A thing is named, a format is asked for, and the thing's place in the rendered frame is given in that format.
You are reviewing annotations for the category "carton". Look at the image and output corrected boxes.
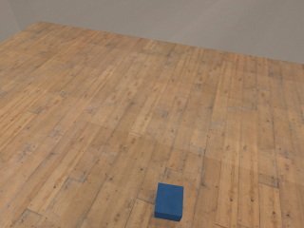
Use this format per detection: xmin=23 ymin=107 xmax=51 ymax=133
xmin=154 ymin=182 xmax=184 ymax=222

